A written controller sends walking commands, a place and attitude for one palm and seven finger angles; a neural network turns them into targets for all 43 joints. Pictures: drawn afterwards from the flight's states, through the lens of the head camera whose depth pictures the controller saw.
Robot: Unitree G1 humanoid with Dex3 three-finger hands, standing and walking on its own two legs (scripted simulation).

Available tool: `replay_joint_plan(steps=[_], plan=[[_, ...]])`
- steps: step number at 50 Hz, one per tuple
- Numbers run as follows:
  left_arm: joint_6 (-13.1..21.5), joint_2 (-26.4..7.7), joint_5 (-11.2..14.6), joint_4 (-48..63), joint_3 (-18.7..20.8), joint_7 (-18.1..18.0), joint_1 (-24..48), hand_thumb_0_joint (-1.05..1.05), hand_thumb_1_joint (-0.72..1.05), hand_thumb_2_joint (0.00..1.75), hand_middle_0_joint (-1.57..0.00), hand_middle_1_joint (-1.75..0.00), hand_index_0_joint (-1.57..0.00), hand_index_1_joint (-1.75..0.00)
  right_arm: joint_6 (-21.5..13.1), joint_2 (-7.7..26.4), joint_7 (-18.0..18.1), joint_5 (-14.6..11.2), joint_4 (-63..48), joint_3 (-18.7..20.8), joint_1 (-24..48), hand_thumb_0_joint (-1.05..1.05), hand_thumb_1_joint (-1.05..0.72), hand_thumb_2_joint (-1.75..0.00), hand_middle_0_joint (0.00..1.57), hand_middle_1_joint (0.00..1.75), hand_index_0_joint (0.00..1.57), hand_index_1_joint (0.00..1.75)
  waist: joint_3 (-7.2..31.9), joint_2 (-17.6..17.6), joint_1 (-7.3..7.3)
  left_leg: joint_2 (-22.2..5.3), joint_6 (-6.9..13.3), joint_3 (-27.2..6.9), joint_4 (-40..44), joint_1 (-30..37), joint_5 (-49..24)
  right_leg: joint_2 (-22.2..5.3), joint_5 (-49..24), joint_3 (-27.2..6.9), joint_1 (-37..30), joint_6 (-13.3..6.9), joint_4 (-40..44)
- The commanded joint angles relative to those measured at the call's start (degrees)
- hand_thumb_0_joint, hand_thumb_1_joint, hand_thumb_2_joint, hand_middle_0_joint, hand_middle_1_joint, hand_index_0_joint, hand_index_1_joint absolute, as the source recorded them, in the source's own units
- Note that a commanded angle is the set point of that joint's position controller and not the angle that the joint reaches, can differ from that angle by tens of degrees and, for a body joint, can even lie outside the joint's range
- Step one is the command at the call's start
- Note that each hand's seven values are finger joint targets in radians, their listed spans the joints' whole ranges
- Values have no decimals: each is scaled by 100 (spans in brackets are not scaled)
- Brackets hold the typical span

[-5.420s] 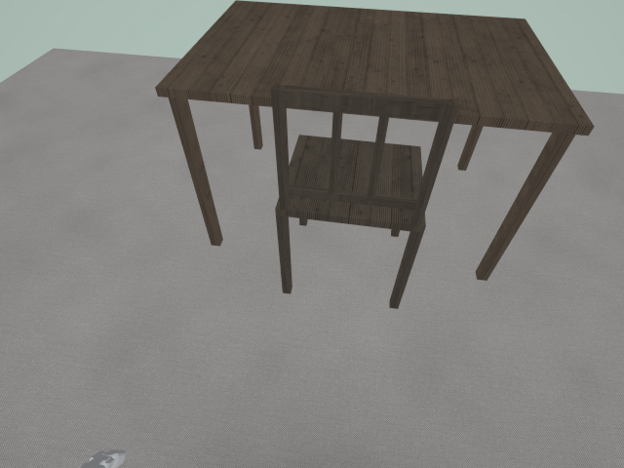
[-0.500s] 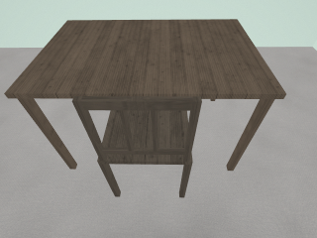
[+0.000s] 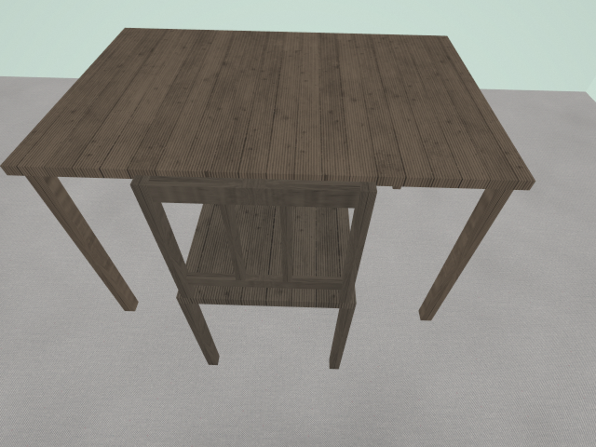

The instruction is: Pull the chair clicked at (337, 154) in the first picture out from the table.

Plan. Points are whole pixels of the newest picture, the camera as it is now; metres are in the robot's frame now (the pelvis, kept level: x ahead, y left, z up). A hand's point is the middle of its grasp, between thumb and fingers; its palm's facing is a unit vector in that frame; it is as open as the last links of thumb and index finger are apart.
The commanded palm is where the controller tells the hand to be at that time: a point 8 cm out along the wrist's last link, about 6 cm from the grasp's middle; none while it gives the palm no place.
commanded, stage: look again from close up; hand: left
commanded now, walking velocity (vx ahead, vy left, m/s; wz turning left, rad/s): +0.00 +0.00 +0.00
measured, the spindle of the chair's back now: (234, 243) +0.50 +0.17 -0.11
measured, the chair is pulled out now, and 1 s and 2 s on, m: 0.00 0.00 0.00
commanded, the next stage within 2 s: shuffle to correct the standing spot in 0.04 s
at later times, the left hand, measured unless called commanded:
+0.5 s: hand out of the picture -0.01 +0.15 -0.18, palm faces +0.05 -0.98 -0.18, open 7.4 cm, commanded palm none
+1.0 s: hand out of the picture +0.04 +0.17 -0.17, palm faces +0.05 -0.96 -0.28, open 7.4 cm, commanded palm none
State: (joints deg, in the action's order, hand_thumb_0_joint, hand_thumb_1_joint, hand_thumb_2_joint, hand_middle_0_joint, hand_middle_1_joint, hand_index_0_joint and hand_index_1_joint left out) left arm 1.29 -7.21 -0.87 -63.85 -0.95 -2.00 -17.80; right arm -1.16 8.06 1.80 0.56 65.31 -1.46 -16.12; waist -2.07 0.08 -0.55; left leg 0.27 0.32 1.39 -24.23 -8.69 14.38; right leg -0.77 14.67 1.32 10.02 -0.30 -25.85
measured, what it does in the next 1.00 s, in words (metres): stands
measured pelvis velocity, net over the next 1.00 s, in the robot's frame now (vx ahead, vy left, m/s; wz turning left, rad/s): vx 0.02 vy -0.03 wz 0.03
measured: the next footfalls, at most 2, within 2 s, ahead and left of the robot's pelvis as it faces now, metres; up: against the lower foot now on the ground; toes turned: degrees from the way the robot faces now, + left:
none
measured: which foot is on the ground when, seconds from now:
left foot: down 0.00-1.00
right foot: down 0.00-1.00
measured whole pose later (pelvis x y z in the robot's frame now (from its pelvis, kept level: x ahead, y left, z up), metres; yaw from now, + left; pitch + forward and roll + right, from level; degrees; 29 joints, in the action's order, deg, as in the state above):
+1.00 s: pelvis +0.02 -0.03 -0.01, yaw +2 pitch +0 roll +1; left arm 1.6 -10.8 -0.8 -57.4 0.4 -3.0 -15.3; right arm -0.5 11.0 1.8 0.8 58.8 2.1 -10.8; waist -3.7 -1.3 -0.6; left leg -1.8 -1.4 1.2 -28.6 -10.8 17.8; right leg 0.6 18.7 3.6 11.3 -2.5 -29.9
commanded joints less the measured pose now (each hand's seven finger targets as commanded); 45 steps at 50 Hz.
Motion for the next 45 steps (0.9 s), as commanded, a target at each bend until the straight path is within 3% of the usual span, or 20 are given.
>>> replay_joint_plan(steps=[1, 7, 11, 15, 18, 19, 22, 23, 24, 27, 28, 29, 31, 33, 36, 38, 43, 44, 45], plan=[[52, -573, 24, 112, 121, -32, -441, 0, 90, 90, -20, -30, -20, -30, -90, 444, 6, -28, -131, 98, -392, 0, -90, -90, 20, 30, 20, 30, -207, 8, 25, -512, 121, -377, 452, -202, -789, -517, -779, -436, 83, -149, 471], [43, -519, 25, 115, 125, -34, -470, 0, 90, 90, -20, -30, -20, -30, -87, 414, 13, -26, -126, 105, -425, 0, -90, -90, 20, 30, 20, 30, -273, -4, 11, -514, 124, -394, 472, -209, -762, -505, -694, -433, 131, -155, 489], [-2, -514, -24, 95, 158, 14, -493, 0, 90, 90, -20, -30, -20, -30, -33, 448, -11, 21, -79, 145, -554, 0, -90, -90, 20, 30, 20, 30, -484, 33, 44, -491, 194, -452, 552, -412, 789, -386, 897, -394, 426, -221, 443], [-14, -449, -64, 154, 193, 66, -548, 0, 90, 90, -20, -30, -20, -30, -19, 502, -23, 50, -136, 209, -619, 0, -90, -90, 20, 30, 20, 30, -812, -241, 42, -645, 338, -734, 801, -759, 1639, -210, 1231, -249, 703, -267, 123], [42, -359, -61, 133, 203, 79, -682, 0, 90, 90, -20, -30, -20, -30, -98, 500, -4, 44, -173, 224, -669, 0, -90, -90, 20, 30, 20, 30, -691, -387, 3, -790, 450, -852, 726, -658, 1036, -155, 627, -106, 610, -295, -174], [57, -347, -62, 122, 201, 90, -684, 0, 90, 90, -20, -30, -20, -30, -118, 438, 6, 33, -161, 226, -701, 0, -90, -90, 20, 30, 20, 30, -713, -242, 3, -795, 478, -857, 654, -684, 737, -126, 440, -101, 548, -311, -196], [135, -385, -39, 8, 234, 60, -908, 0, 90, 90, -20, -30, -20, -30, -211, 401, 47, 30, -154, 215, -714, 0, -90, -90, 20, 30, 20, 30, -208, 31, -28, -630, 413, -424, -130, -318, -835, -337, -727, -276, 209, -400, -260], [144, -443, -30, -27, 249, 47, -949, 0, 90, 90, -20, -30, -20, -30, -221, 363, 61, 31, -143, 207, -742, 0, -90, -90, 20, 30, 20, 30, -86, 187, -4, -540, 353, -251, -377, -333, -1067, -412, -1147, -376, 35, -445, -263], [146, -488, -29, -54, 277, 43, -1005, 0, 90, 90, -20, -30, -20, -30, -219, 265, 72, 27, -154, 197, -724, 0, -90, -90, 20, 30, 20, 30, -165, 465, -26, -439, 299, -88, -544, -554, -977, -492, -1605, -466, -141, -497, -212], [149, -610, -9, -145, 314, -20, -1147, 0, 90, 90, -20, -30, -20, -30, -202, 124, 98, 20, -168, 152, -626, 0, -90, -90, 20, 30, 20, 30, -14, 769, -25, -230, 95, 196, -943, -839, -527, -899, -3513, -819, -623, -667, -192], [145, -570, 4, -130, 288, -45, -1038, 0, 90, 90, -20, -30, -20, -30, -185, 91, 117, 2, -121, 135, -641, 0, -90, -90, 20, 30, 20, 30, 27, 580, 47, -293, 56, 125, -695, -582, -702, -878, -4186, -694, -556, -620, -326], [136, -510, 15, -86, 255, -55, -859, 0, 90, 90, -20, -30, -20, -30, -170, 64, 132, -9, -37, 127, -700, 0, -90, -90, 20, 30, 20, 30, -132, 210, 102, -365, 43, 37, -437, -342, -1407, -723, -4470, -440, -333, -485, -487], [156, -484, 47, -65, 232, -94, -823, 0, 90, 90, -20, -30, -20, -30, -171, 190, 186, -14, 33, 129, -796, 0, -90, -90, 20, 30, 20, 30, 176, -127, 85, -512, 49, -23, -536, 171, -3183, -637, -4784, -320, -361, -269, -552], [131, -562, 55, -25, 253, -123, -756, 0, 90, 90, -20, -30, -20, -30, -124, 303, 207, -44, -41, 174, -695, 0, -90, -90, 20, 30, 20, 30, 297, -157, 62, -585, 29, -31, -485, 383, -3556, -632, -4565, -300, -378, -234, -501], [42, -587, 29, 110, 274, -131, -583, 0, 90, 90, -20, -30, -20, -30, -33, 320, 185, -68, -166, 234, -468, 0, -90, -90, 20, 30, 20, 30, -18, 2, 38, -618, 36, -97, -191, 278, -2944, -670, -3834, -350, -171, -215, -312], [12, -595, 17, 157, 268, -131, -525, 0, 90, 90, -20, -30, -20, -30, -17, 333, 165, -62, -243, 242, -380, 0, -90, -90, 20, 30, 20, 30, -31, -6, 11, -644, 59, -121, -65, 301, -2796, -669, -3379, -372, -129, -193, -187], [36, -666, 10, 276, 261, -132, -594, 0, 90, 90, -20, -30, -20, -30, -15, 446, 125, -28, -405, 234, -249, 0, -90, -90, 20, 30, 20, 30, 454, 107, -35, -647, 51, -129, -84, 476, -2787, -704, -3667, -403, -416, -246, -125], [86, -1608, 44, 747, 221, -153, -160, 0, 90, 90, -20, -30, -20, -30, -9, 1080, 95, 29, -881, 342, 327, 0, -90, -90, 20, 30, 20, 30, -164, 60, 36, -302, 181, -279, -121, 142, -2762, -193, -3535, -289, -112, -228, -248], [66, -1371, 22, 860, 363, -165, -234, 0, 90, 90, -20, -30, -20, -30, -115, 1076, 45, 20, -941, 566, 177, 0, -90, -90, 20, 30, 20, 30, 155, 15, 2, -557, 160, -280, -410, -88, -2274, -498, -2272, -484, -57, -260, -189]])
